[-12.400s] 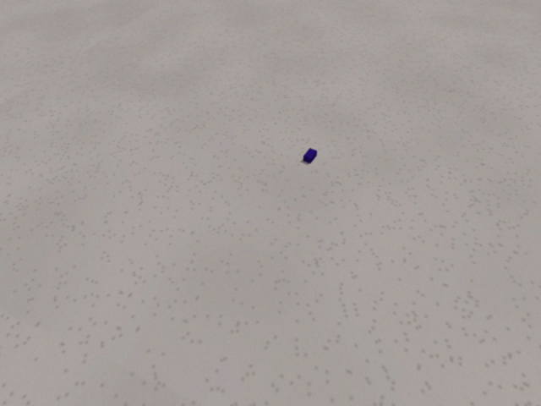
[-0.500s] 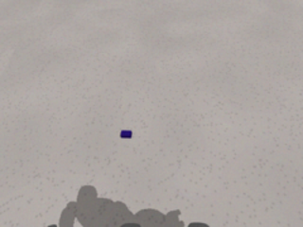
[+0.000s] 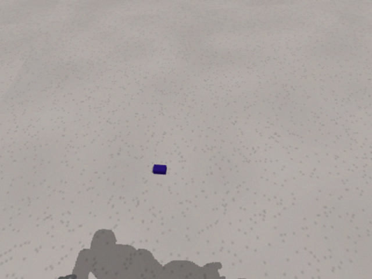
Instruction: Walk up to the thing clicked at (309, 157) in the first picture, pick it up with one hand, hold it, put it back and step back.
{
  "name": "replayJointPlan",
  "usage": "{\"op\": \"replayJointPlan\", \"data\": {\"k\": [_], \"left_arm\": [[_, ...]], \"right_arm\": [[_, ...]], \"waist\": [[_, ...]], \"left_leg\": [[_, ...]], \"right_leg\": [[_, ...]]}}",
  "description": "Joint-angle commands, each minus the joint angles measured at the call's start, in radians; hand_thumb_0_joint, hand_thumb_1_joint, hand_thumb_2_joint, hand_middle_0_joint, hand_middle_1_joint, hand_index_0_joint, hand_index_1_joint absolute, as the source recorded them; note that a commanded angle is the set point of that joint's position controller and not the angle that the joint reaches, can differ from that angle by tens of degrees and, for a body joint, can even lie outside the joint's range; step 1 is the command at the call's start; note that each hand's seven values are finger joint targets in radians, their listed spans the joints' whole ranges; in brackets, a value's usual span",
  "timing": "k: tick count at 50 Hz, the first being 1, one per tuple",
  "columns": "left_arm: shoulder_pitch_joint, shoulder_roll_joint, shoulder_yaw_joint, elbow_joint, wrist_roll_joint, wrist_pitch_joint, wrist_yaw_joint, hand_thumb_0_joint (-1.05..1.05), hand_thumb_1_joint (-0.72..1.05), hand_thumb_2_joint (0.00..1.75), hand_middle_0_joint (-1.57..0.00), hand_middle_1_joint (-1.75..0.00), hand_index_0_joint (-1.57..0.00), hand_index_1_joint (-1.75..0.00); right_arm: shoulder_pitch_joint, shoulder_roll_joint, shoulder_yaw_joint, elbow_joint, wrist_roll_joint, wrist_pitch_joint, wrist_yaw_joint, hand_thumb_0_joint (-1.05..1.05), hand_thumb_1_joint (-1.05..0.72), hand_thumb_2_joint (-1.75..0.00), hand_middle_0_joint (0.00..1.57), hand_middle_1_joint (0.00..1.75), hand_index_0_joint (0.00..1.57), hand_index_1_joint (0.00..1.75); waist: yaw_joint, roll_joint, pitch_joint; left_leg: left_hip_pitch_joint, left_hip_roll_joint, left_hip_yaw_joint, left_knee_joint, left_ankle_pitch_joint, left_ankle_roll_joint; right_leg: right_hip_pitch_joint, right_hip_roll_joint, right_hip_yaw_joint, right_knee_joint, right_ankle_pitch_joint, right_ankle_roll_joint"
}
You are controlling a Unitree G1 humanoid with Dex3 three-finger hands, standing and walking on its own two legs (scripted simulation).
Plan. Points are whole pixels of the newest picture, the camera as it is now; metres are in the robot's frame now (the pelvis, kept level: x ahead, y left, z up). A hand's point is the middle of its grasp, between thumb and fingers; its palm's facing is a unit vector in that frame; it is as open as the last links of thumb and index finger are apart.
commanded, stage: walk up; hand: left
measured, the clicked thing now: (159, 169) +0.77 +0.23 -0.74
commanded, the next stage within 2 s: stand in 0.44 s
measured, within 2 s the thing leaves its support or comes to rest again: neither
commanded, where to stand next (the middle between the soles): +0.39 -0.01 m, yaw +0 degrees
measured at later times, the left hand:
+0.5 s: hand out of the picture +0.08 +0.25 -0.14, palm faces +0.01 -0.94 -0.35, open 7.4 cm
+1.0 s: hand out of the picture +0.07 +0.23 -0.13, palm faces -0.04 -0.93 -0.35, open 7.4 cm
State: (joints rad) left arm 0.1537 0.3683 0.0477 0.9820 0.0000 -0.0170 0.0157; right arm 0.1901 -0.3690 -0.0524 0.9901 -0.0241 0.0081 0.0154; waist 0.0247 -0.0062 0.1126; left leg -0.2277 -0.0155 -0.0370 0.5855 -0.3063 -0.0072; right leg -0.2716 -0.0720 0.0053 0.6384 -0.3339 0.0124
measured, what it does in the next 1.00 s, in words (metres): stands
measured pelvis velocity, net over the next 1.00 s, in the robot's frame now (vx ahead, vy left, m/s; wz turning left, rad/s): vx -0.01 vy -0.02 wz -0.01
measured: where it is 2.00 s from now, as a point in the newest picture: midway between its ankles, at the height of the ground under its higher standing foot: outside the picture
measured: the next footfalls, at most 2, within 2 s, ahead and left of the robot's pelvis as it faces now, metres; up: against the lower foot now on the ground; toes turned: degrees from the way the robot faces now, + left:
none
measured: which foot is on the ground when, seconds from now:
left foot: down 0.00-1.00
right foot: down 0.00-1.00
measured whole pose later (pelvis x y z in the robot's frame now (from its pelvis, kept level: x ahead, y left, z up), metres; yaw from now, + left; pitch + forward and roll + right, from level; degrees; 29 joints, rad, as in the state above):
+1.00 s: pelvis -0.01 -0.02 +0.02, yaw -1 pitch -3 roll +0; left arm 0.10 0.35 0.00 1.14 0.01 -0.01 -0.01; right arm 0.14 -0.36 -0.02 1.15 -0.01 0.00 0.02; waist -0.01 0.01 0.05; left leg -0.13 0.04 -0.05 0.35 -0.17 -0.04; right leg -0.15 -0.02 0.00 0.34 -0.14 0.01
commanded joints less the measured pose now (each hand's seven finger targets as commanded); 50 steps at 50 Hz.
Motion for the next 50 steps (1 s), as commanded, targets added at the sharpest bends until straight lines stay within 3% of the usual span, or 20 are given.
{"op": "replayJointPlan", "data": {"k": [1, 2, 3, 4, 6, 7, 8, 12, 14, 19, 21, 22, 26, 29, 37, 42, 46, 48, 50], "left_arm": [[-0.026, 0.191, 0.038, -0.047, -0.003, -0.028, 0.004, 0.0, 0.9, 0.9, -0.2, -0.3, -0.2, -0.3], [-0.025, 0.205, 0.039, -0.043, 0.001, -0.033, 0.003, 0.0, 0.9, 0.9, -0.2, -0.3, -0.2, -0.3], [-0.008, 0.21, 0.04, -0.033, -0.001, -0.038, 0.006, 0.0, 0.9, 0.9, -0.2, -0.3, -0.2, -0.3], [-0.002, 0.22, 0.037, -0.022, -0.006, -0.041, 0.008, 0.0, 0.9, 0.9, -0.2, -0.3, -0.2, -0.3], [-0.04, 0.224, 0.032, -0.022, -0.007, -0.036, 0.007, 0.0, 0.9, 0.9, -0.2, -0.3, -0.2, -0.3], [-0.06, 0.215, 0.028, -0.022, -0.008, -0.034, 0.006, 0.0, 0.9, 0.9, -0.2, -0.3, -0.2, -0.3], [-0.068, 0.209, 0.022, -0.019, -0.009, -0.031, 0.007, 0.0, 0.9, 0.9, -0.2, -0.3, -0.2, -0.3], [-0.071, 0.204, 0.018, 0.016, -0.003, -0.026, 0.003, 0.0, 0.9, 0.9, -0.2, -0.3, -0.2, -0.3], [-0.068, 0.206, 0.018, 0.029, 0.0, -0.029, 0.001, 0.0, 0.9, 0.9, -0.2, -0.3, -0.2, -0.3], [-0.082, 0.212, 0.019, 0.047, 0.004, -0.038, 0.0, 0.0, 0.9, 0.9, -0.2, -0.3, -0.2, -0.3], [-0.099, 0.211, 0.02, 0.045, 0.005, -0.04, 0.0, 0.0, 0.9, 0.9, -0.2, -0.3, -0.2, -0.3], [-0.103, 0.199, -0.001, 0.063, 0.009, -0.034, -0.003, 0.0, 0.9, 0.9, -0.2, -0.3, -0.2, -0.3], [-0.106, 0.201, -0.003, 0.07, 0.007, -0.034, -0.004, 0.0, 0.9, 0.9, -0.2, -0.3, -0.2, -0.3], [-0.1, 0.207, -0.002, 0.083, 0.008, -0.033, -0.005, 0.0, 0.9, 0.9, -0.2, -0.3, -0.2, -0.3], [-0.102, 0.209, -0.007, 0.101, 0.01, -0.027, -0.008, 0.0, 0.9, 0.9, -0.2, -0.3, -0.2, -0.3], [-0.097, 0.211, -0.008, 0.105, 0.01, -0.027, -0.01, 0.0, 0.9, 0.9, -0.2, -0.3, -0.2, -0.3], [-0.098, 0.22, -0.005, 0.103, 0.011, -0.019, -0.013, 0.0, 0.9, 0.9, -0.2, -0.3, -0.2, -0.3], [-0.101, 0.224, -0.003, 0.098, 0.011, -0.017, -0.014, 0.0, 0.9, 0.9, -0.2, -0.3, -0.2, -0.3], [-0.106, 0.222, -0.003, 0.094, 0.01, -0.019, -0.015, 0.0, 0.9, 0.9, -0.2, -0.3, -0.2, -0.3]], "right_arm": [[-0.126, -0.228, -0.038, -0.075, 0.004, -0.029, -0.011, 0.0, -0.9, -0.9, 0.2, 0.3, 0.2, 0.3], [-0.127, -0.213, -0.033, -0.08, 0.008, -0.031, -0.014, 0.0, -0.9, -0.9, 0.2, 0.3, 0.2, 0.3], [-0.112, -0.202, -0.027, -0.071, 0.016, -0.033, -0.019, 0.0, -0.9, -0.9, 0.2, 0.3, 0.2, 0.3], [-0.097, -0.194, -0.025, -0.056, 0.021, -0.032, -0.021, 0.0, -0.9, -0.9, 0.2, 0.3, 0.2, 0.3], [-0.08, -0.196, -0.026, -0.039, 0.02, -0.027, -0.022, 0.0, -0.9, -0.9, 0.2, 0.3, 0.2, 0.3], [-0.088, -0.199, -0.026, -0.032, 0.019, -0.027, -0.022, 0.0, -0.9, -0.9, 0.2, 0.3, 0.2, 0.3], [-0.108, -0.209, -0.027, -0.028, 0.016, -0.027, -0.022, 0.0, -0.9, -0.9, 0.2, 0.3, 0.2, 0.3], [-0.164, -0.202, -0.023, -0.022, 0.014, -0.025, -0.017, 0.0, -0.9, -0.9, 0.2, 0.3, 0.2, 0.3], [-0.169, -0.193, -0.02, -0.013, 0.016, -0.027, -0.016, 0.0, -0.9, -0.9, 0.2, 0.3, 0.2, 0.3], [-0.185, -0.177, -0.019, 0.004, 0.017, -0.026, -0.011, 0.0, -0.9, -0.9, 0.2, 0.3, 0.2, 0.3], [-0.182, -0.171, -0.017, 0.014, 0.015, -0.024, -0.009, 0.0, -0.9, -0.9, 0.2, 0.3, 0.2, 0.3], [-0.169, -0.183, -0.014, 0.025, 0.022, -0.03, -0.008, 0.0, -0.9, -0.9, 0.2, 0.3, 0.2, 0.3], [-0.177, -0.187, -0.012, 0.041, 0.019, -0.04, -0.008, 0.0, -0.9, -0.9, 0.2, 0.3, 0.2, 0.3], [-0.179, -0.187, -0.01, 0.05, 0.02, -0.041, -0.011, 0.0, -0.9, -0.9, 0.2, 0.3, 0.2, 0.3], [-0.166, -0.188, -0.002, 0.079, 0.018, -0.035, -0.011, 0.0, -0.9, -0.9, 0.2, 0.3, 0.2, 0.3], [-0.152, -0.194, -0.001, 0.09, 0.016, -0.035, -0.009, 0.0, -0.9, -0.9, 0.2, 0.3, 0.2, 0.3], [-0.12, -0.192, 0.002, 0.099, 0.013, -0.03, -0.007, 0.0, -0.9, -0.9, 0.2, 0.3, 0.2, 0.3], [-0.106, -0.195, -0.001, 0.095, 0.012, -0.03, -0.005, 0.0, -0.9, -0.9, 0.2, 0.3, 0.2, 0.3], [-0.096, -0.192, 0.003, 0.094, 0.012, -0.032, -0.005, 0.0, -0.9, -0.9, 0.2, 0.3, 0.2, 0.3]], "waist": [[0.023, 0.103, -0.134], [0.013, 0.095, -0.155], [0.013, 0.106, -0.176], [0.006, 0.097, -0.197], [-0.012, 0.073, -0.197], [-0.014, 0.069, -0.187], [-0.01, 0.077, -0.169], [0.002, 0.077, -0.109], [0.002, 0.061, -0.118], [-0.009, 0.019, -0.139], [-0.017, 0.014, -0.132], [-0.036, 0.007, -0.13], [-0.029, 0.015, -0.174], [-0.028, 0.012, -0.19], [-0.024, 0.006, -0.136], [-0.021, 0.0, -0.123], [-0.024, -0.009, -0.071], [-0.027, -0.021, -0.068], [-0.028, -0.017, -0.09]], "left_leg": [[-0.036, 0.192, -0.171, -0.179, 0.252, 0.12], [-0.009, 0.151, -0.118, -0.143, 0.326, 0.082], [0.003, 0.131, -0.095, -0.1, 0.431, 0.063], [0.015, 0.116, -0.085, -0.091, 0.441, 0.051], [0.028, 0.118, -0.092, -0.131, 0.36, 0.054], [0.041, 0.13, -0.1, -0.145, 0.375, 0.055], [0.038, 0.137, -0.108, -0.159, 0.379, 0.059], [-0.02, 0.154, -0.13, -0.235, 0.213, 0.068], [-0.009, 0.143, -0.119, -0.242, 0.193, 0.057], [0.054, 0.116, -0.074, -0.218, 0.208, 0.036], [0.061, 0.111, -0.068, -0.227, 0.189, 0.032], [0.083, 0.121, -0.079, -0.26, 0.211, 0.034], [0.141, 0.136, -0.072, -0.257, 0.334, 0.031], [0.163, 0.139, -0.063, -0.263, 0.35, 0.029], [0.105, 0.131, -0.062, -0.313, 0.187, 0.017], [0.091, 0.13, -0.066, -0.312, 0.154, 0.018], [0.05, 0.116, -0.063, -0.321, 0.029, 0.018], [0.041, 0.113, -0.066, -0.32, 0.023, 0.019], [0.041, 0.121, -0.068, -0.319, 0.058, 0.023]], "right_leg": [[0.132, 0.032, -0.007, -0.141, 0.021, -0.029], [0.148, 0.002, 0.012, -0.135, 0.203, -0.037], [0.18, -0.02, 0.033, -0.133, 0.342, -0.044], [0.19, -0.033, 0.054, -0.127, 0.396, -0.053], [0.179, -0.041, 0.053, -0.126, 0.361, -0.056], [0.17, -0.029, 0.039, -0.129, 0.343, -0.052], [0.154, -0.02, 0.029, -0.138, 0.327, -0.043], [0.162, -0.007, 0.022, -0.179, 0.221, -0.031], [0.18, -0.02, 0.038, -0.202, 0.243, -0.032], [0.172, -0.047, 0.064, -0.264, 0.3, -0.033], [0.159, -0.051, 0.072, -0.286, 0.276, -0.034], [0.147, -0.056, 0.075, -0.304, 0.295, -0.026], [0.181, -0.061, 0.068, -0.307, 0.368, -0.023], [0.189, -0.062, 0.066, -0.317, 0.383, -0.021], [0.17, -0.057, 0.071, -0.36, 0.229, -0.023], [0.16, -0.058, 0.08, -0.374, 0.19, -0.026], [0.095, -0.053, 0.098, -0.408, -0.007, -0.028], [0.086, -0.051, 0.1, -0.412, -0.049, -0.03], [0.115, -0.055, 0.104, -0.398, 0.013, -0.033]]}}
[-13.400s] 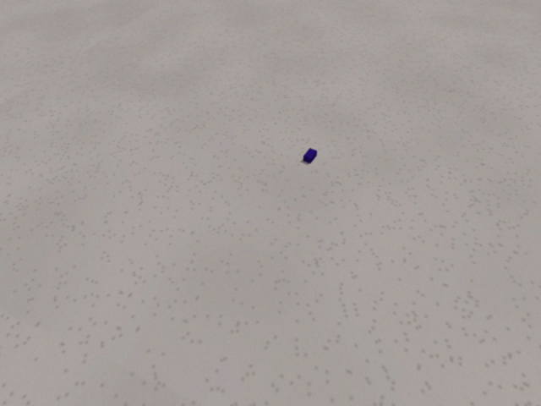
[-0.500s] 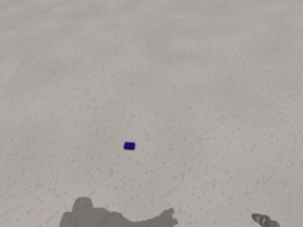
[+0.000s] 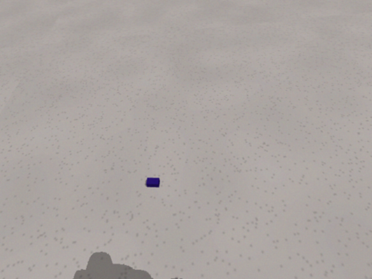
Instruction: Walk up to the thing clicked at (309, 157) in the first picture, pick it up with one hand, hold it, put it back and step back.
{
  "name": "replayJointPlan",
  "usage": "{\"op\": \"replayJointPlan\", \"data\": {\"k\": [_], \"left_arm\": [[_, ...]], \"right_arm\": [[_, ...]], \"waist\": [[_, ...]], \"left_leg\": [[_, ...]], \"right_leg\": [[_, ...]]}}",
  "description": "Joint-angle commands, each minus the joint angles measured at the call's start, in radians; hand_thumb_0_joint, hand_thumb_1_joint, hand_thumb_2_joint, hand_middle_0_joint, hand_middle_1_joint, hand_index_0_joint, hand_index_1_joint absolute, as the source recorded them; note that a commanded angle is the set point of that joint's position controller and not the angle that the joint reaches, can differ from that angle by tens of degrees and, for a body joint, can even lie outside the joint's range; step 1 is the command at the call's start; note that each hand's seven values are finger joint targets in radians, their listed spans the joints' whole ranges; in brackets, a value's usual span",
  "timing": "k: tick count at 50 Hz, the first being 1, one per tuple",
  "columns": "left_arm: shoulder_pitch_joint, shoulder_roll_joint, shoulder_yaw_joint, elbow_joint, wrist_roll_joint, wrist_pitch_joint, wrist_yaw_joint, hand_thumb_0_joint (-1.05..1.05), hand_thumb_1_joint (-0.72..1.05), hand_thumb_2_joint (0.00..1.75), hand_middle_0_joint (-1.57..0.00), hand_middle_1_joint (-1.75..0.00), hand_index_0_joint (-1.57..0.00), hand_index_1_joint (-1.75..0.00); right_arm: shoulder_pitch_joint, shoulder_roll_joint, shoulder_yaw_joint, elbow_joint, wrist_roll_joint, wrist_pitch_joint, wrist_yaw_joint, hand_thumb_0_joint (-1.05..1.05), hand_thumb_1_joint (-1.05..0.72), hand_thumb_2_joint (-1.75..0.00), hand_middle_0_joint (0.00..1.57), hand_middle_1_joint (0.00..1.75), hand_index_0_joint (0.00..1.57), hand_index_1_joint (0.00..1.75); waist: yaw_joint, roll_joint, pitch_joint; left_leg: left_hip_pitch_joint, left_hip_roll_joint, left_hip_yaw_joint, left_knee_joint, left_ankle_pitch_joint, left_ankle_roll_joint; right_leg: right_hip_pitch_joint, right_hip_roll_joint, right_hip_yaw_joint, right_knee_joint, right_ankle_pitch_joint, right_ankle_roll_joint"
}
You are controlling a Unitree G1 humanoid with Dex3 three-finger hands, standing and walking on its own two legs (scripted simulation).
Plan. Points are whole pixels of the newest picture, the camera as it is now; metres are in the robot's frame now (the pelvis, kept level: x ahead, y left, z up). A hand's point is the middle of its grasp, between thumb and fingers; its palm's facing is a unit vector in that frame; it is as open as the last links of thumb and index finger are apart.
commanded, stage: stand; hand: left
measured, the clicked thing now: (153, 182) +0.79 +0.26 -0.76
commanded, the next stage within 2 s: walk up in 0.44 s
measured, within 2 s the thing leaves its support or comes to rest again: neither
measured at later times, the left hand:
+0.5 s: hand out of the picture +0.08 +0.26 -0.15, palm faces -0.01 -0.94 -0.33, open 7.4 cm
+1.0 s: hand (76, 264) +0.20 +0.31 -0.16, palm faces -0.07 -0.94 -0.34, open 7.4 cm
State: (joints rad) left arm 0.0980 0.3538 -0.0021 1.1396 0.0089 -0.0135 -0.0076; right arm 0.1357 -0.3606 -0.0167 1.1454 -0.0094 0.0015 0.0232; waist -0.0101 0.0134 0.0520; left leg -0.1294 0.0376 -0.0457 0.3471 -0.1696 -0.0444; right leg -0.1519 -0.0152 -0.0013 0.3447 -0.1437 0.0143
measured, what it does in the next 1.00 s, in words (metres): walks ahead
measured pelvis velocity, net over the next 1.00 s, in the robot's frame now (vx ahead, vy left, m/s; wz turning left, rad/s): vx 0.14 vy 0.04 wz -0.02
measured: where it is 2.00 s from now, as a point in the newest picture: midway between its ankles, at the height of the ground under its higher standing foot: (196, 272)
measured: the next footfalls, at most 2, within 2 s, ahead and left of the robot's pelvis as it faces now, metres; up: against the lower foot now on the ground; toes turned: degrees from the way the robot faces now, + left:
right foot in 1.10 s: +0.35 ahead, -0.11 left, +0.00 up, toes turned -4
left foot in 1.50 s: +0.38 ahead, +0.14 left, +0.00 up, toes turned -4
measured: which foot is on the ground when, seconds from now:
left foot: down 0.00-1.00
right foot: down 0.00-0.70, up 0.72-1.00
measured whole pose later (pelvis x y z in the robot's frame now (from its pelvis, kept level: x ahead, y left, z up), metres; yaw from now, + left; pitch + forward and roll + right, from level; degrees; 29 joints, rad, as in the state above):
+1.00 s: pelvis +0.14 +0.04 -0.01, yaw -1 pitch -4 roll +1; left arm 0.26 0.42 0.06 0.96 0.02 0.00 -0.07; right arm 0.36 -0.38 -0.07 0.92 -0.02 -0.07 0.04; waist -0.02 -0.05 0.11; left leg 0.01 0.01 0.08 0.39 -0.34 0.01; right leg -0.48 -0.06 0.03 0.72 -0.22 -0.01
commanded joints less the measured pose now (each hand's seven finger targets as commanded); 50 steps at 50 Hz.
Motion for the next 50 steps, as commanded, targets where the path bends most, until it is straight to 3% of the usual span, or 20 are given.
{"op": "replayJointPlan", "data": {"k": [1, 7, 14, 21, 22, 23, 24, 26, 27, 29, 31, 33, 34, 35, 36, 37, 39, 40, 45, 50], "left_arm": [[-0.037, 0.233, 0.046, -0.065, 0.002, -0.023, 0.008, 0.0, 0.9, 0.9, -0.2, -0.3, -0.2, -0.3], [-0.039, 0.231, 0.046, -0.067, -0.003, -0.025, 0.007, 0.0, 0.9, 0.9, -0.2, -0.3, -0.2, -0.3], [-0.031, 0.228, 0.04, -0.061, -0.003, -0.017, 0.005, 0.0, 0.9, 0.9, -0.2, -0.3, -0.2, -0.3], [-0.025, 0.225, 0.036, -0.059, -0.004, -0.021, 0.006, 0.0, 0.9, 0.9, -0.2, -0.3, -0.2, -0.3], [0.055, 0.275, 0.092, -0.103, 0.009, -0.027, -0.014, 0.0, 0.9, 0.9, -0.2, -0.3, -0.2, -0.3], [0.085, 0.288, 0.101, -0.096, 0.02, -0.025, -0.02, 0.0, 0.9, 0.9, -0.2, -0.3, -0.2, -0.3], [0.082, 0.289, 0.109, -0.105, 0.025, -0.023, -0.023, 0.0, 0.9, 0.9, -0.2, -0.3, -0.2, -0.3], [0.107, 0.316, 0.13, -0.13, 0.023, -0.025, -0.021, 0.0, 0.9, 0.9, -0.2, -0.3, -0.2, -0.3], [0.119, 0.331, 0.139, -0.141, 0.027, -0.033, -0.018, 0.0, 0.9, 0.9, -0.2, -0.3, -0.2, -0.3], [0.163, 0.328, 0.144, -0.156, 0.028, -0.04, -0.019, 0.0, 0.9, 0.9, -0.2, -0.3, -0.2, -0.3], [0.111, 0.312, 0.141, -0.19, 0.035, -0.034, -0.028, 0.0, 0.9, 0.9, -0.2, -0.3, -0.2, -0.3], [-0.026, 0.295, 0.126, -0.247, 0.029, -0.017, -0.038, 0.0, 0.9, 0.9, -0.2, -0.3, -0.2, -0.3], [-0.046, 0.228, 0.109, -0.272, 0.029, -0.011, -0.038, 0.0, 0.9, 0.9, -0.2, -0.3, -0.2, -0.3], [-0.013, 0.145, 0.086, -0.296, 0.019, -0.009, -0.036, 0.0, 0.9, 0.9, -0.2, -0.3, -0.2, -0.3], [0.021, 0.192, 0.094, -0.28, 0.015, -0.005, -0.022, 0.0, 0.9, 0.9, -0.2, -0.3, -0.2, -0.3], [0.063, 0.262, 0.106, -0.266, 0.014, -0.007, -0.02, 0.0, 0.9, 0.9, -0.2, -0.3, -0.2, -0.3], [0.154, 0.269, 0.103, -0.23, -0.004, -0.015, -0.027, 0.0, 0.9, 0.9, -0.2, -0.3, -0.2, -0.3], [0.187, 0.268, 0.107, -0.212, 0.001, -0.02, -0.031, 0.0, 0.9, 0.9, -0.2, -0.3, -0.2, -0.3], [0.122, 0.24, 0.1, -0.262, 0.006, -0.025, -0.051, 0.0, 0.9, 0.9, -0.2, -0.3, -0.2, -0.3], [0.068, 0.213, 0.1, -0.31, 0.008, -0.029, -0.068, 0.0, 0.9, 0.9, -0.2, -0.3, -0.2, -0.3]], "right_arm": [[-0.047, -0.207, -0.035, -0.063, -0.004, -0.027, -0.013, 0.0, -0.9, -0.9, 0.2, 0.3, 0.2, 0.3], [-0.031, -0.205, -0.026, -0.063, -0.003, -0.035, -0.019, 0.0, -0.9, -0.9, 0.2, 0.3, 0.2, 0.3], [-0.031, -0.21, -0.02, -0.056, -0.001, -0.03, -0.022, 0.0, -0.9, -0.9, 0.2, 0.3, 0.2, 0.3], [-0.037, -0.212, -0.018, -0.059, 0.003, -0.032, -0.023, 0.0, -0.9, -0.9, 0.2, 0.3, 0.2, 0.3], [0.031, -0.27, -0.066, -0.112, -0.011, -0.04, -0.003, 0.0, -0.9, -0.9, 0.2, 0.3, 0.2, 0.3], [0.028, -0.279, -0.076, -0.115, -0.023, -0.037, 0.004, 0.0, -0.9, -0.9, 0.2, 0.3, 0.2, 0.3], [-0.001, -0.267, -0.074, -0.132, -0.029, -0.034, 0.007, 0.0, -0.9, -0.9, 0.2, 0.3, 0.2, 0.3], [-0.052, -0.214, -0.075, -0.179, -0.028, -0.036, 0.014, 0.0, -0.9, -0.9, 0.2, 0.3, 0.2, 0.3], [-0.044, -0.214, -0.082, -0.189, -0.03, -0.042, 0.011, 0.0, -0.9, -0.9, 0.2, 0.3, 0.2, 0.3], [-0.048, -0.221, -0.089, -0.209, -0.026, -0.059, 0.014, 0.0, -0.9, -0.9, 0.2, 0.3, 0.2, 0.3], [0.004, -0.209, -0.098, -0.214, -0.029, -0.065, 0.026, 0.0, -0.9, -0.9, 0.2, 0.3, 0.2, 0.3], [0.199, -0.211, -0.121, -0.161, -0.03, -0.067, 0.027, 0.0, -0.9, -0.9, 0.2, 0.3, 0.2, 0.3], [0.341, -0.244, -0.143, -0.122, -0.034, -0.072, 0.013, 0.0, -0.9, -0.9, 0.2, 0.3, 0.2, 0.3], [0.422, -0.342, -0.17, -0.117, -0.051, -0.076, -0.002, 0.0, -0.9, -0.9, 0.2, 0.3, 0.2, 0.3], [0.314, -0.382, -0.17, -0.171, -0.047, -0.08, -0.011, 0.0, -0.9, -0.9, 0.2, 0.3, 0.2, 0.3], [0.211, -0.391, -0.168, -0.21, -0.03, -0.081, -0.013, 0.0, -0.9, -0.9, 0.2, 0.3, 0.2, 0.3], [0.098, -0.315, -0.136, -0.253, -0.022, -0.089, -0.01, 0.0, -0.9, -0.9, 0.2, 0.3, 0.2, 0.3], [0.091, -0.279, -0.124, -0.272, -0.019, -0.095, -0.01, 0.0, -0.9, -0.9, 0.2, 0.3, 0.2, 0.3], [0.177, -0.282, -0.121, -0.293, -0.01, -0.103, -0.006, 0.0, -0.9, -0.9, 0.2, 0.3, 0.2, 0.3], [0.201, -0.284, -0.118, -0.331, -0.003, -0.091, -0.004, 0.0, -0.9, -0.9, 0.2, 0.3, 0.2, 0.3]], "waist": [[0.014, -0.027, -0.034], [0.008, -0.006, -0.077], [0.01, 0.0, -0.038], [0.007, -0.012, -0.062], [0.02, -0.02, -0.159], [0.038, -0.015, -0.076], [0.049, -0.027, 0.004], [0.073, -0.16, 0.089], [0.08, -0.177, 0.094], [0.089, -0.142, 0.056], [0.053, -0.161, -0.006], [-0.071, -0.168, -0.022], [-0.149, -0.018, -0.05], [-0.172, 0.26, -0.047], [-0.127, 0.165, 0.008], [-0.076, 0.094, 0.048], [0.008, 0.086, 0.094], [0.016, 0.099, 0.079], [-0.02, 0.136, 0.117], [-0.027, 0.143, 0.071]], "left_leg": [[-0.052, 0.066, -0.06, -0.078, -0.082, 0.058], [-0.04, 0.083, -0.063, -0.077, 0.027, 0.057], [-0.061, 0.079, -0.063, -0.09, -0.054, 0.055], [-0.025, 0.083, -0.059, -0.067, 0.036, 0.059], [-0.024, 0.033, -0.049, 0.002, -0.395, 0.114], [-0.149, 0.03, -0.064, 0.03, -0.553, 0.119], [-0.264, 0.01, -0.046, 0.062, -0.56, 0.104], [-0.384, -0.03, 0.06, 0.298, -0.294, 0.068], [-0.433, 0.021, 0.039, 0.37, -0.252, 0.063], [-0.44, 0.046, 0.014, 0.336, -0.276, 0.078], [-0.257, 0.035, 0.026, 0.251, -0.301, 0.083], [0.116, 0.001, 0.07, 0.097, -0.14, 0.091], [0.325, 0.0, 0.031, 0.033, -0.116, 0.083], [0.371, 0.213, -0.325, -0.131, -0.376, 0.101], [0.199, 0.348, -0.577, -0.234, -0.574, 0.149], [0.093, 0.371, -0.561, -0.245, -0.638, 0.195], [0.061, 0.279, -0.343, -0.196, -0.425, 0.188], [0.08, 0.24, -0.242, -0.173, -0.306, 0.185], [0.043, 0.227, -0.079, -0.156, 0.021, 0.242], [0.025, 0.175, 0.034, -0.042, 0.23, 0.209]], "right_leg": [[-0.014, -0.11, 0.111, -0.107, -0.183, -0.034], [0.049, -0.111, 0.094, -0.056, 0.012, -0.033], [0.016, -0.103, 0.093, -0.063, -0.075, -0.034], [0.031, -0.11, 0.09, -0.055, 0.024, -0.032], [0.08, -0.053, 0.075, -0.007, -0.419, -0.072], [0.045, -0.069, 0.122, 0.002, -0.588, -0.089], [0.03, -0.094, 0.172, -0.026, -0.64, -0.102], [0.043, -0.246, 0.333, -0.166, -0.636, -0.173], [0.093, -0.316, 0.395, -0.195, -0.516, -0.234], [0.172, -0.319, 0.378, -0.17, -0.309, -0.26], [0.062, -0.251, 0.281, -0.149, -0.391, -0.216], [-0.253, -0.157, 0.143, 0.0, -0.497, -0.148], [-0.421, -0.066, 0.049, 0.237, -0.486, -0.106], [-0.608, 0.103, -0.009, 0.578, -0.49, -0.062], [-0.625, 0.095, 0.119, 0.698, -0.41, -0.054], [-0.56, 0.018, 0.187, 0.708, -0.331, -0.074], [-0.503, -0.021, 0.18, 0.697, -0.221, -0.059], [-0.475, -0.034, 0.16, 0.656, -0.189, -0.052], [-0.41, -0.053, 0.079, 0.476, -0.121, -0.009], [-0.256, -0.04, -0.032, 0.28, -0.01, -0.042]]}}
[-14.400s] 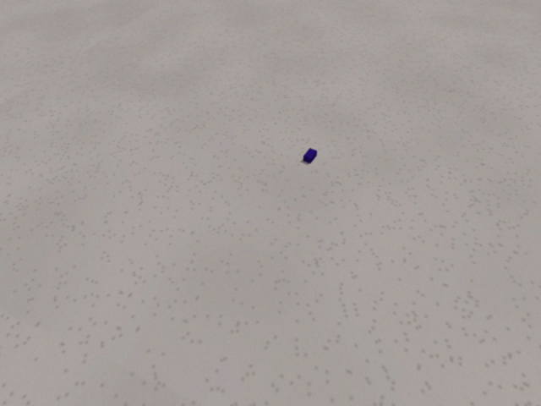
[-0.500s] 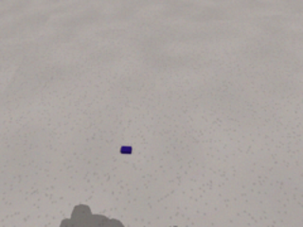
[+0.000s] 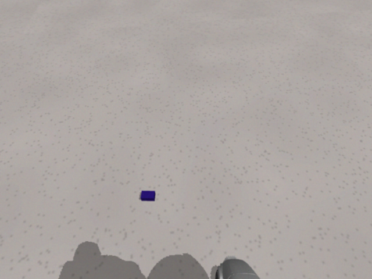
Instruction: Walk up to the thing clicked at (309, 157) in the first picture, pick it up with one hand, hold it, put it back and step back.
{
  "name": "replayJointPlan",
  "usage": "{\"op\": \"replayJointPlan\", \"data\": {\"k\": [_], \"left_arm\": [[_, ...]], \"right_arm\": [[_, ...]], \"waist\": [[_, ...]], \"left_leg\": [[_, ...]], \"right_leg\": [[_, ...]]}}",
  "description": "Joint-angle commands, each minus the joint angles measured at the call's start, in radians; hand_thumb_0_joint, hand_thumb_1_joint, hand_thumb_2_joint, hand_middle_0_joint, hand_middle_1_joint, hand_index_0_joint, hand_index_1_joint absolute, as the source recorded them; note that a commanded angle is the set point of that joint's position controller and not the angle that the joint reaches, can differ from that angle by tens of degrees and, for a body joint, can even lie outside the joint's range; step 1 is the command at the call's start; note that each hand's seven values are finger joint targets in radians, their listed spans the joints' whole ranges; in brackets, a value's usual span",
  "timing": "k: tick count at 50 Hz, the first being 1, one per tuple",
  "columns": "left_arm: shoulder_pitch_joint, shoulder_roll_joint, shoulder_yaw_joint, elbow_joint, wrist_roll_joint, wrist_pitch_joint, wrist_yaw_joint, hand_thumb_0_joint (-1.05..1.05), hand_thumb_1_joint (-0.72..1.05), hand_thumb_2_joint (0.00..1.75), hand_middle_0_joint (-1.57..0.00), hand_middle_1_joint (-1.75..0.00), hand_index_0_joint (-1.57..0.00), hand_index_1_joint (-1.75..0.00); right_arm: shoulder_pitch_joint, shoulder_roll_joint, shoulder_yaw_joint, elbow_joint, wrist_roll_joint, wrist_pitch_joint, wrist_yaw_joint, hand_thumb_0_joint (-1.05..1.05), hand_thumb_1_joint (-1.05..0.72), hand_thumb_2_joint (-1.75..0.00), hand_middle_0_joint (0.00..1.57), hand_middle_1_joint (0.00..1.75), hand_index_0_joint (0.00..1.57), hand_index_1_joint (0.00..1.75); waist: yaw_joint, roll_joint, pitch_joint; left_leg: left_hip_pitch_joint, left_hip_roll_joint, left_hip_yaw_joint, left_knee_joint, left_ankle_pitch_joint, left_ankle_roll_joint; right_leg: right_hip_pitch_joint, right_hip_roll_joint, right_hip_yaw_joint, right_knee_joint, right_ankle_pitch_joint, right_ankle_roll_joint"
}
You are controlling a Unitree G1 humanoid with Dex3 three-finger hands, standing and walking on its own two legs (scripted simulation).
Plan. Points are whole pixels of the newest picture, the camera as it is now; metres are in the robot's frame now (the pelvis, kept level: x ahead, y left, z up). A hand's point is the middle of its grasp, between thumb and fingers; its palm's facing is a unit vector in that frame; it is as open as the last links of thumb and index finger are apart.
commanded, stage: walk up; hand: left
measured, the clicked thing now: (148, 195) +0.64 +0.23 -0.75
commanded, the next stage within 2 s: none
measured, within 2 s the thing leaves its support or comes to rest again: neither
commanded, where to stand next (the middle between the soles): +0.26 -0.03 m, yaw +1 degrees
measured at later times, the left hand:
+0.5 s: hand (104, 241) +0.24 +0.23 -0.16, palm faces -0.01 -0.93 -0.36, open 7.4 cm
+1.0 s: hand (103, 260) +0.19 +0.23 -0.16, palm faces -0.03 -0.91 -0.42, open 7.4 cm
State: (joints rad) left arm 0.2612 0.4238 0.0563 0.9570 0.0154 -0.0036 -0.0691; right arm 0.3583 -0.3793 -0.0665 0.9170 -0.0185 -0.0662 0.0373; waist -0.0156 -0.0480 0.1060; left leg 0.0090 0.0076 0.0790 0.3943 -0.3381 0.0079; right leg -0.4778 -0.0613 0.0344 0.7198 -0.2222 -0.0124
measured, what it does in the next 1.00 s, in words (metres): walks ahead: right foot, then left foot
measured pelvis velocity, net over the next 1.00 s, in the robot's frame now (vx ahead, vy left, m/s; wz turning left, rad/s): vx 0.15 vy -0.04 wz -0.03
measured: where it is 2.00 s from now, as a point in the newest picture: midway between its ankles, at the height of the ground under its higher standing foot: outside the picture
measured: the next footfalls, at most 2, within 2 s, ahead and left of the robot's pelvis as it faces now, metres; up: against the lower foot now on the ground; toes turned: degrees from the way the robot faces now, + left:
right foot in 0.10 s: +0.21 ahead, -0.14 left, +0.00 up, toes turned -3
left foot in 0.50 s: +0.23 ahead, +0.10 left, +0.00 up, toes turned -3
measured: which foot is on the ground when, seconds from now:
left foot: down 0.00-0.14, up 0.16-0.48, down 0.50-1.00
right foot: up 0.00-0.08, down 0.10-0.54, up 0.56-0.80, down 0.82-1.00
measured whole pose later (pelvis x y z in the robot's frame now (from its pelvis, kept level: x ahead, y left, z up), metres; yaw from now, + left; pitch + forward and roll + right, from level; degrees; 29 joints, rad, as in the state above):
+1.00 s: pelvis +0.15 -0.04 -0.02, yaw -1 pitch -2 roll +0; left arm 0.25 0.36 0.02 0.99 0.02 -0.01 0.01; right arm 0.14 -0.40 -0.04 0.91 0.01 0.02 0.01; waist 0.01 0.06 0.09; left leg -0.33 0.03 -0.05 0.66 -0.26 0.01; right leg -0.22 -0.01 0.00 0.67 -0.41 0.00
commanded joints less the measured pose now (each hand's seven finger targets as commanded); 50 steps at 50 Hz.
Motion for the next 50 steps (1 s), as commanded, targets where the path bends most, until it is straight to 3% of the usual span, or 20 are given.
{"op": "replayJointPlan", "data": {"k": [1, 5, 6, 7, 8, 9, 12, 20, 24, 25, 27, 28, 33, 37, 40, 42, 43, 44, 46, 50], "left_arm": [[-0.099, 0.139, 0.043, -0.132, 0.003, -0.039, -0.007, 0.0, 0.9, 0.9, -0.2, -0.3, -0.2, -0.3], [0.099, 0.181, 0.078, -0.088, 0.003, -0.055, 0.012, 0.0, 0.9, 0.9, -0.2, -0.3, -0.2, -0.3], [0.198, 0.234, 0.103, -0.078, 0.008, -0.064, 0.024, 0.0, 0.9, 0.9, -0.2, -0.3, -0.2, -0.3], [0.236, 0.311, 0.116, -0.099, 0.003, -0.069, 0.033, 0.0, 0.9, 0.9, -0.2, -0.3, -0.2, -0.3], [0.172, 0.324, 0.116, -0.12, -0.012, -0.066, 0.034, 0.0, 0.9, 0.9, -0.2, -0.3, -0.2, -0.3], [0.137, 0.298, 0.111, -0.136, -0.022, -0.06, 0.038, 0.0, 0.9, 0.9, -0.2, -0.3, -0.2, -0.3], [0.044, 0.203, 0.08, -0.168, -0.027, -0.064, 0.05, 0.0, 0.9, 0.9, -0.2, -0.3, -0.2, -0.3], [0.002, 0.168, 0.044, -0.2, -0.006, -0.057, 0.071, 0.0, 0.9, 0.9, -0.2, -0.3, -0.2, -0.3], [-0.087, 0.171, 0.032, -0.218, -0.028, -0.014, 0.078, 0.0, 0.9, 0.9, -0.2, -0.3, -0.2, -0.3], [-0.072, 0.152, 0.025, -0.216, -0.034, -0.003, 0.079, 0.0, 0.9, 0.9, -0.2, -0.3, -0.2, -0.3], [0.018, 0.132, 0.021, -0.187, -0.049, 0.023, 0.086, 0.0, 0.9, 0.9, -0.2, -0.3, -0.2, -0.3], [0.048, 0.156, 0.026, -0.16, -0.044, 0.038, 0.095, 0.0, 0.9, 0.9, -0.2, -0.3, -0.2, -0.3], [0.048, 0.166, 0.04, -0.102, -0.027, 0.034, 0.082, 0.0, 0.9, 0.9, -0.2, -0.3, -0.2, -0.3], [0.043, 0.145, 0.035, -0.078, -0.021, 0.01, 0.079, 0.0, 0.9, 0.9, -0.2, -0.3, -0.2, -0.3], [0.099, 0.126, 0.037, -0.022, -0.006, -0.019, 0.089, 0.0, 0.9, 0.9, -0.2, -0.3, -0.2, -0.3], [0.016, 0.219, 0.051, -0.052, 0.023, -0.046, 0.101, 0.0, 0.9, 0.9, -0.2, -0.3, -0.2, -0.3], [-0.063, 0.311, 0.06, -0.076, 0.018, -0.041, 0.1, 0.0, 0.9, 0.9, -0.2, -0.3, -0.2, -0.3], [-0.134, 0.314, 0.058, -0.096, 0.017, -0.042, 0.097, 0.0, 0.9, 0.9, -0.2, -0.3, -0.2, -0.3], [-0.167, 0.213, 0.037, -0.094, 0.006, -0.047, 0.094, 0.0, 0.9, 0.9, -0.2, -0.3, -0.2, -0.3], [-0.09, 0.188, 0.032, -0.066, -0.007, -0.05, 0.091, 0.0, 0.9, 0.9, -0.2, -0.3, -0.2, -0.3]], "right_arm": [[-0.013, -0.266, -0.067, -0.108, 0.007, -0.019, -0.019, 0.0, -0.9, -0.9, 0.2, 0.3, 0.2, 0.3], [-0.015, -0.234, -0.053, -0.149, 0.013, -0.007, -0.024, 0.0, -0.9, -0.9, 0.2, 0.3, 0.2, 0.3], [0.043, -0.189, -0.034, -0.157, 0.017, -0.009, -0.026, 0.0, -0.9, -0.9, 0.2, 0.3, 0.2, 0.3], [0.096, -0.144, -0.018, -0.176, 0.028, -0.008, -0.025, 0.0, -0.9, -0.9, 0.2, 0.3, 0.2, 0.3], [0.07, -0.242, -0.042, -0.152, 0.021, 0.002, -0.039, 0.0, -0.9, -0.9, 0.2, 0.3, 0.2, 0.3], [0.031, -0.269, -0.05, -0.141, 0.014, -0.001, -0.041, 0.0, -0.9, -0.9, 0.2, 0.3, 0.2, 0.3], [0.071, -0.21, -0.038, -0.112, 0.031, 0.005, -0.027, 0.0, -0.9, -0.9, 0.2, 0.3, 0.2, 0.3], [-0.002, -0.143, -0.02, -0.099, 0.015, 0.01, -0.039, 0.0, -0.9, -0.9, 0.2, 0.3, 0.2, 0.3], [0.025, -0.178, -0.039, -0.079, 0.005, 0.014, -0.054, 0.0, -0.9, -0.9, 0.2, 0.3, 0.2, 0.3], [0.006, -0.229, -0.049, -0.087, -0.002, 0.016, -0.058, 0.0, -0.9, -0.9, 0.2, 0.3, 0.2, 0.3], [-0.081, -0.309, -0.057, -0.134, 0.0, 0.019, -0.059, 0.0, -0.9, -0.9, 0.2, 0.3, 0.2, 0.3], [-0.123, -0.327, -0.061, -0.139, 0.002, 0.021, -0.061, 0.0, -0.9, -0.9, 0.2, 0.3, 0.2, 0.3], [-0.181, -0.27, -0.045, -0.143, 0.005, 0.032, -0.066, 0.0, -0.9, -0.9, 0.2, 0.3, 0.2, 0.3], [-0.195, -0.257, -0.042, -0.146, -0.014, 0.05, -0.054, 0.0, -0.9, -0.9, 0.2, 0.3, 0.2, 0.3], [-0.238, -0.233, -0.028, -0.141, -0.002, 0.073, -0.043, 0.0, -0.9, -0.9, 0.2, 0.3, 0.2, 0.3], [-0.226, -0.13, 0.006, -0.145, 0.026, 0.077, -0.034, 0.0, -0.9, -0.9, 0.2, 0.3, 0.2, 0.3], [-0.278, -0.182, -0.014, -0.142, 0.028, 0.081, -0.048, 0.0, -0.9, -0.9, 0.2, 0.3, 0.2, 0.3], [-0.259, -0.21, -0.027, -0.115, 0.019, 0.08, -0.05, 0.0, -0.9, -0.9, 0.2, 0.3, 0.2, 0.3], [-0.244, -0.196, -0.019, -0.076, 0.029, 0.066, -0.037, 0.0, -0.9, -0.9, 0.2, 0.3, 0.2, 0.3], [-0.228, -0.185, -0.009, -0.045, 0.018, 0.043, -0.038, 0.0, -0.9, -0.9, 0.2, 0.3, 0.2, 0.3]], "waist": [[-0.023, 0.197, 0.011], [0.087, 0.026, -0.118], [0.128, -0.123, -0.185], [0.118, -0.307, -0.233], [0.112, -0.221, -0.185], [0.107, -0.154, -0.117], [0.032, -0.091, -0.063], [0.042, -0.118, -0.096], [-0.024, -0.041, -0.151], [-0.017, 0.051, -0.136], [0.024, 0.215, -0.15], [0.025, 0.253, -0.152], [0.037, 0.237, -0.177], [0.017, 0.264, -0.195], [0.062, 0.199, -0.195], [0.026, -0.052, -0.116], [0.036, -0.102, -0.072], [0.012, -0.115, -0.037], [-0.018, -0.063, -0.027], [0.019, -0.077, -0.152]], "left_leg": [[-0.125, 0.204, -0.092, -0.07, 0.398, 0.155], [-0.218, 0.152, -0.055, 0.304, 0.508, 0.115], [-0.33, 0.088, -0.028, 0.555, 0.364, 0.084], [-0.532, -0.072, -0.006, 0.786, -0.127, 0.038], [-0.566, -0.021, -0.096, 0.858, -0.245, 0.039], [-0.563, 0.008, -0.131, 0.877, -0.241, 0.037], [-0.492, 0.051, -0.158, 0.794, -0.074, 0.034], [-0.337, 0.029, -0.05, 0.333, 0.091, -0.033], [-0.159, -0.005, -0.052, 0.167, 0.341, 0.02], [-0.158, 0.069, -0.145, 0.127, 0.446, 0.041], [-0.249, 0.342, -0.5, -0.015, 0.455, 0.217], [-0.27, 0.384, -0.563, -0.029, 0.347, 0.279], [-0.249, 0.242, -0.325, 0.033, 0.281, 0.197], [-0.202, 0.231, -0.296, 0.068, 0.183, 0.201], [-0.265, 0.174, -0.214, 0.223, 0.248, 0.15], [-0.49, 0.053, -0.137, 0.378, 0.156, 0.031], [-0.426, 0.004, -0.167, 0.424, -0.168, 0.016], [-0.325, 0.03, -0.186, 0.478, -0.163, 0.01], [-0.31, 0.023, -0.141, 0.324, -0.05, 0.021], [-0.152, 0.059, -0.146, 0.179, 0.49, 0.072]], "right_leg": [[0.098, 0.014, -0.081, -0.102, 0.078, -0.024], [0.45, 0.064, -0.106, -0.197, 0.067, -0.063], [0.596, -0.019, 0.027, -0.255, -0.014, -0.091], [0.688, -0.31, 0.527, -0.389, -0.041, -0.216], [0.594, -0.377, 0.655, -0.42, -0.096, -0.304], [0.495, -0.375, 0.612, -0.444, -0.102, -0.334], [0.327, -0.2, 0.228, -0.412, 0.114, -0.22], [0.247, -0.155, 0.012, -0.245, 0.66, -0.209], [0.131, -0.122, 0.022, -0.072, 0.327, -0.131], [0.078, -0.08, 0.023, -0.032, 0.157, -0.094], [0.094, 0.109, -0.005, 0.241, -0.364, -0.025], [0.107, 0.078, 0.053, 0.346, -0.427, -0.022], [0.075, 0.088, 0.063, 0.362, -0.342, -0.02], [0.127, 0.06, -0.035, 0.079, -0.341, 0.008], [0.297, 0.08, -0.067, -0.304, -0.105, 0.001], [0.309, -0.172, 0.357, -0.382, 0.016, -0.076], [0.117, -0.301, 0.443, -0.389, 0.044, -0.199], [0.02, -0.315, 0.43, -0.36, 0.077, -0.231], [0.13, -0.167, 0.161, -0.257, 0.241, -0.137], [0.245, -0.065, 0.048, -0.138, 0.404, -0.034]]}}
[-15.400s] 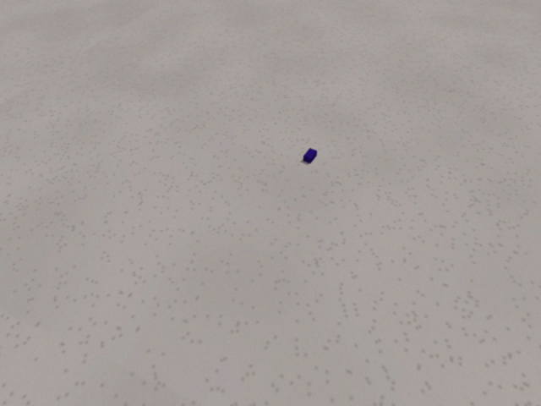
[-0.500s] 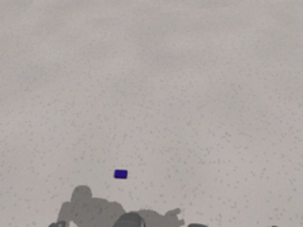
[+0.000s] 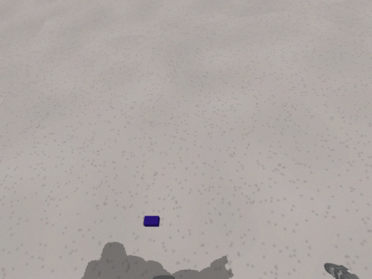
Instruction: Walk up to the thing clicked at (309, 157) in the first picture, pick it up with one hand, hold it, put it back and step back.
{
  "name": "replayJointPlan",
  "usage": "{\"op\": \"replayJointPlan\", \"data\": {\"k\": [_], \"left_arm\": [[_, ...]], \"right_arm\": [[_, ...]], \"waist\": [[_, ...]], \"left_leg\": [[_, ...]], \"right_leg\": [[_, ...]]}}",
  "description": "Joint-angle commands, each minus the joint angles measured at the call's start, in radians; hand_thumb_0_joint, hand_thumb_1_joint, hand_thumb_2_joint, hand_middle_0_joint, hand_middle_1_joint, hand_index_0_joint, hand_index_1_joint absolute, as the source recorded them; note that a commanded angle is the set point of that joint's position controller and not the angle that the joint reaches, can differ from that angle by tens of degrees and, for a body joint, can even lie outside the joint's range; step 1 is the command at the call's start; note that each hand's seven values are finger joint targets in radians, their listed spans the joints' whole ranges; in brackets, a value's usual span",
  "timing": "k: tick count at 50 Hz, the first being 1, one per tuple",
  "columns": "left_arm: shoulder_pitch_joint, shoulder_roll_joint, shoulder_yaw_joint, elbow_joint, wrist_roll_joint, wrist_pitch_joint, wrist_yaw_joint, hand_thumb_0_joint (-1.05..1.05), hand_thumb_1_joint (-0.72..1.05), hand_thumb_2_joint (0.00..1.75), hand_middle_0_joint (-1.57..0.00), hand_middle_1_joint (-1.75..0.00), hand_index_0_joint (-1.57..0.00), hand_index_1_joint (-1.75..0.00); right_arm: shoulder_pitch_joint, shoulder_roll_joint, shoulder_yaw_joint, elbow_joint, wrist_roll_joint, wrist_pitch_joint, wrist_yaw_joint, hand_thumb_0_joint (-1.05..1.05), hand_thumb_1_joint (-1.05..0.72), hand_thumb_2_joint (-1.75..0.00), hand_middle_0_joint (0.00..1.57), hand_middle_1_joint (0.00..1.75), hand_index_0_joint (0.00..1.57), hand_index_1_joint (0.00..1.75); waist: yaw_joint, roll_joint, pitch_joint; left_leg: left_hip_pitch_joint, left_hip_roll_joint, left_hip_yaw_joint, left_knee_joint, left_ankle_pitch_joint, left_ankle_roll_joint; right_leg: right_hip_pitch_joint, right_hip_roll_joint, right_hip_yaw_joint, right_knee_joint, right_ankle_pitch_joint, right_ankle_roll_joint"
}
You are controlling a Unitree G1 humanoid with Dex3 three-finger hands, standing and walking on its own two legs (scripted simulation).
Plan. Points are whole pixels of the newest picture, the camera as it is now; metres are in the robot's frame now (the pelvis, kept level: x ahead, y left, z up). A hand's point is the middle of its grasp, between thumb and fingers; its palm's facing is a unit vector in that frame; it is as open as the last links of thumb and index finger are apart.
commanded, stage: walk up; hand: left
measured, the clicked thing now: (151, 221) +0.48 +0.29 -0.74
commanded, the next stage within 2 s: none
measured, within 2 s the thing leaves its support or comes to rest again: neither
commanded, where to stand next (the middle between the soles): +0.11 +0.02 m, yaw +3 degrees
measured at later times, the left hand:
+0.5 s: hand out of the picture +0.07 +0.27 -0.14, palm faces +0.02 -0.95 -0.32, open 7.4 cm
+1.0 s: hand out of the picture +0.06 +0.27 -0.13, palm faces +0.07 -0.93 -0.35, open 7.4 cm
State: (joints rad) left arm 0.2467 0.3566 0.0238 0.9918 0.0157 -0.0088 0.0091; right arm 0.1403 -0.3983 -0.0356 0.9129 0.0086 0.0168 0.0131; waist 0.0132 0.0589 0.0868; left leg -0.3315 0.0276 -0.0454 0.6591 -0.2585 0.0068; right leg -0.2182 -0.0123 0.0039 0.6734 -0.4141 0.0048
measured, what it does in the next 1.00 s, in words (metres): stands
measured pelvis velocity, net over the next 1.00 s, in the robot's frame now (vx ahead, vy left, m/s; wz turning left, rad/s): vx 0.00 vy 0.01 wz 0.06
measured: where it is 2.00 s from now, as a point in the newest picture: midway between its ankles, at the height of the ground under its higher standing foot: outside the picture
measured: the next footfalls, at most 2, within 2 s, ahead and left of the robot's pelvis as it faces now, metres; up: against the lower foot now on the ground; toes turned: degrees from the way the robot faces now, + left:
right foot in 1.98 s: +0.16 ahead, -0.10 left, +0.00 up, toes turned +5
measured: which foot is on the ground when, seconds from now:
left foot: down 0.00-1.00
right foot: down 0.00-1.00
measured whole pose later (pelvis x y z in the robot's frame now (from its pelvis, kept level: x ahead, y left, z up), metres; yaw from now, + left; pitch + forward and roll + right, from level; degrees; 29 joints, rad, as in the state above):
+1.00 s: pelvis +0.00 +0.01 +0.02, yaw +3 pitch -2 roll -1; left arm 0.11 0.35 0.02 1.14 0.01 -0.01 0.00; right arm 0.07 -0.34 -0.01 1.11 0.00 0.00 0.02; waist 0.02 0.02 0.06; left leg -0.22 0.01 -0.09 0.42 -0.16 -0.03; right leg -0.06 -0.03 -0.05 0.35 -0.26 0.03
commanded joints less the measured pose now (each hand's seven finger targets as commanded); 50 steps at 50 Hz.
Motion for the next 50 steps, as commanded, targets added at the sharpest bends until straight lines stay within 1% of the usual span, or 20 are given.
{"op": "replayJointPlan", "data": {"k": [1, 2, 3, 4, 5, 7, 9, 11, 13, 15, 18, 22, 32, 33, 35, 39, 42, 45, 48, 50], "left_arm": [[-0.048, 0.244, 0.061, -0.1, -0.007, -0.043, 0.01, 0.0, 0.9, 0.9, -0.2, -0.3, -0.2, -0.3], [-0.031, 0.241, 0.062, -0.09, -0.015, -0.041, 0.01, 0.0, 0.9, 0.9, -0.2, -0.3, -0.2, -0.3], [-0.041, 0.233, 0.057, -0.071, -0.014, -0.038, 0.012, 0.0, 0.9, 0.9, -0.2, -0.3, -0.2, -0.3], [-0.078, 0.242, 0.059, -0.066, -0.007, -0.036, 0.012, 0.0, 0.9, 0.9, -0.2, -0.3, -0.2, -0.3], [-0.12, 0.258, 0.059, -0.071, -0.004, -0.035, 0.011, 0.0, 0.9, 0.9, -0.2, -0.3, -0.2, -0.3], [-0.153, 0.257, 0.054, -0.077, -0.001, -0.032, 0.007, 0.0, 0.9, 0.9, -0.2, -0.3, -0.2, -0.3], [-0.179, 0.245, 0.049, -0.07, -0.002, -0.028, 0.004, 0.0, 0.9, 0.9, -0.2, -0.3, -0.2, -0.3], [-0.196, 0.235, 0.046, -0.054, -0.003, -0.024, 0.0, 0.0, 0.9, 0.9, -0.2, -0.3, -0.2, -0.3], [-0.185, 0.224, 0.045, -0.027, -0.005, -0.022, -0.003, 0.0, 0.9, 0.9, -0.2, -0.3, -0.2, -0.3], [-0.172, 0.219, 0.045, -0.011, -0.007, -0.024, -0.007, 0.0, 0.9, 0.9, -0.2, -0.3, -0.2, -0.3], [-0.157, 0.213, 0.044, 0.015, -0.01, -0.028, -0.008, 0.0, 0.9, 0.9, -0.2, -0.3, -0.2, -0.3], [-0.175, 0.214, 0.041, 0.031, -0.008, -0.029, -0.009, 0.0, 0.9, 0.9, -0.2, -0.3, -0.2, -0.3], [-0.181, 0.216, 0.034, 0.069, -0.007, -0.03, -0.007, 0.0, 0.9, 0.9, -0.2, -0.3, -0.2, -0.3], [-0.183, 0.215, 0.034, 0.074, -0.008, -0.031, -0.006, 0.0, 0.9, 0.9, -0.2, -0.3, -0.2, -0.3], [-0.2, 0.215, 0.033, 0.069, -0.006, -0.031, -0.006, 0.0, 0.9, 0.9, -0.2, -0.3, -0.2, -0.3], [-0.178, 0.209, 0.033, 0.083, -0.007, -0.03, -0.004, 0.0, 0.9, 0.9, -0.2, -0.3, -0.2, -0.3], [-0.186, 0.213, 0.035, 0.085, -0.006, -0.033, -0.001, 0.0, 0.9, 0.9, -0.2, -0.3, -0.2, -0.3], [-0.176, 0.213, 0.037, 0.082, -0.008, -0.032, 0.001, 0.0, 0.9, 0.9, -0.2, -0.3, -0.2, -0.3], [-0.177, 0.212, 0.04, 0.082, -0.007, -0.029, 0.004, 0.0, 0.9, 0.9, -0.2, -0.3, -0.2, -0.3], [-0.173, 0.211, 0.041, 0.081, -0.009, -0.028, 0.005, 0.0, 0.9, 0.9, -0.2, -0.3, -0.2, -0.3]], "right_arm": [[-0.015, -0.17, -0.039, -0.041, -0.014, -0.047, -0.016, 0.0, -0.9, -0.9, 0.2, 0.3, 0.2, 0.3], [-0.034, -0.191, -0.04, -0.031, -0.009, -0.05, -0.011, 0.0, -0.9, -0.9, 0.2, 0.3, 0.2, 0.3], [-0.052, -0.178, -0.039, -0.019, -0.006, -0.045, -0.009, 0.0, -0.9, -0.9, 0.2, 0.3, 0.2, 0.3], [-0.06, -0.169, -0.037, -0.012, -0.004, -0.038, -0.007, 0.0, -0.9, -0.9, 0.2, 0.3, 0.2, 0.3], [-0.06, -0.167, -0.033, -0.003, -0.004, -0.034, -0.007, 0.0, -0.9, -0.9, 0.2, 0.3, 0.2, 0.3], [-0.051, -0.172, -0.029, 0.022, -0.01, -0.03, -0.005, 0.0, -0.9, -0.9, 0.2, 0.3, 0.2, 0.3], [-0.051, -0.177, -0.025, 0.046, -0.014, -0.031, -0.002, 0.0, -0.9, -0.9, 0.2, 0.3, 0.2, 0.3], [-0.062, -0.179, -0.02, 0.059, -0.02, -0.036, 0.002, 0.0, -0.9, -0.9, 0.2, 0.3, 0.2, 0.3], [-0.073, -0.18, -0.015, 0.071, -0.024, -0.039, 0.004, 0.0, -0.9, -0.9, 0.2, 0.3, 0.2, 0.3], [-0.074, -0.18, -0.01, 0.083, -0.026, -0.045, 0.003, 0.0, -0.9, -0.9, 0.2, 0.3, 0.2, 0.3], [-0.081, -0.177, -0.008, 0.096, -0.024, -0.054, 0.0, 0.0, -0.9, -0.9, 0.2, 0.3, 0.2, 0.3], [-0.072, -0.177, -0.008, 0.112, -0.022, -0.057, -0.005, 0.0, -0.9, -0.9, 0.2, 0.3, 0.2, 0.3], [-0.088, -0.167, -0.009, 0.126, -0.015, -0.048, -0.009, 0.0, -0.9, -0.9, 0.2, 0.3, 0.2, 0.3], [-0.082, -0.162, -0.008, 0.128, -0.015, -0.047, -0.009, 0.0, -0.9, -0.9, 0.2, 0.3, 0.2, 0.3], [-0.076, -0.166, -0.011, 0.136, -0.015, -0.044, -0.01, 0.0, -0.9, -0.9, 0.2, 0.3, 0.2, 0.3], [-0.097, -0.163, -0.011, 0.131, -0.016, -0.041, -0.009, 0.0, -0.9, -0.9, 0.2, 0.3, 0.2, 0.3], [-0.09, -0.155, -0.012, 0.139, -0.013, -0.039, -0.009, 0.0, -0.9, -0.9, 0.2, 0.3, 0.2, 0.3], [-0.097, -0.155, -0.013, 0.14, -0.014, -0.04, -0.011, 0.0, -0.9, -0.9, 0.2, 0.3, 0.2, 0.3], [-0.102, -0.155, -0.015, 0.14, -0.013, -0.037, -0.013, 0.0, -0.9, -0.9, 0.2, 0.3, 0.2, 0.3], [-0.104, -0.15, -0.015, 0.138, -0.013, -0.035, -0.013, 0.0, -0.9, -0.9, 0.2, 0.3, 0.2, 0.3]], "waist": [[0.004, -0.186, -0.151], [0.021, -0.155, -0.174], [0.019, -0.145, -0.182], [0.007, -0.147, -0.163], [-0.008, -0.147, -0.148], [-0.016, -0.131, -0.111], [-0.019, -0.114, -0.076], [-0.013, -0.079, -0.037], [-0.002, -0.052, 0.003], [0.006, -0.019, -0.009], [0.012, 0.017, -0.061], [0.003, 0.019, -0.125], [-0.01, -0.025, -0.112], [-0.012, -0.037, -0.108], [-0.021, -0.047, -0.105], [-0.013, -0.046, -0.092], [-0.018, -0.076, -0.112], [-0.012, -0.061, -0.141], [-0.011, -0.069, -0.157], [-0.009, -0.061, -0.15]], "left_leg": [[0.198, 0.058, -0.048, -0.093, 0.4, 0.084], [0.212, 0.074, -0.063, -0.051, 0.441, 0.09], [0.195, 0.07, -0.066, -0.057, 0.38, 0.078], [0.173, 0.05, -0.047, -0.072, 0.297, 0.059], [0.163, 0.033, -0.034, -0.094, 0.23, 0.043], [0.16, 0.021, -0.037, -0.128, 0.102, 0.032], [0.159, 0.032, -0.061, -0.183, 0.044, 0.028], [0.105, 0.059, -0.118, -0.266, -0.064, 0.034], [0.035, 0.079, -0.158, -0.328, -0.148, 0.036], [0.006, 0.088, -0.169, -0.358, -0.147, 0.034], [0.035, 0.091, -0.159, -0.361, -0.047, 0.029], [0.095, 0.087, -0.13, -0.337, 0.066, 0.03], [0.139, 0.078, -0.111, -0.31, 0.135, 0.026], [0.145, 0.075, -0.108, -0.303, 0.165, 0.024], [0.142, 0.071, -0.104, -0.308, 0.146, 0.022], [0.152, 0.073, -0.113, -0.31, 0.163, 0.024], [0.174, 0.067, -0.098, -0.284, 0.259, 0.022], [0.2, 0.067, -0.088, -0.272, 0.331, 0.021], [0.205, 0.072, -0.081, -0.26, 0.383, 0.03], [0.207, 0.067, -0.078, -0.258, 0.404, 0.025]], "right_leg": [[-0.01, -0.104, 0.078, -0.086, 0.543, -0.047], [-0.014, -0.097, 0.072, -0.116, 0.47, -0.041], [0.003, -0.106, 0.074, -0.165, 0.394, -0.042], [0.0, -0.119, 0.094, -0.221, 0.303, -0.049], [-0.008, -0.135, 0.117, -0.24, 0.248, -0.059], [-0.06, -0.15, 0.133, -0.285, 0.086, -0.073], [-0.085, -0.139, 0.118, -0.321, -0.024, -0.069], [-0.071, -0.103, 0.09, -0.319, -0.083, -0.057], [-0.031, -0.078, 0.065, -0.317, -0.077, -0.054], [0.036, -0.073, 0.058, -0.311, -0.007, -0.055], [0.095, -0.074, 0.047, -0.318, 0.076, -0.05], [0.13, -0.085, 0.04, -0.341, 0.145, -0.042], [0.102, -0.101, 0.035, -0.385, 0.194, -0.031], [0.098, -0.104, 0.036, -0.388, 0.201, -0.031], [0.099, -0.11, 0.037, -0.393, 0.204, -0.032], [0.082, -0.104, 0.022, -0.396, 0.197, -0.026], [0.103, -0.115, 0.025, -0.406, 0.25, -0.023], [0.122, -0.117, 0.012, -0.385, 0.321, -0.021], [0.151, -0.118, -0.003, -0.38, 0.371, -0.016], [0.149, -0.116, -0.007, -0.372, 0.381, -0.014]]}}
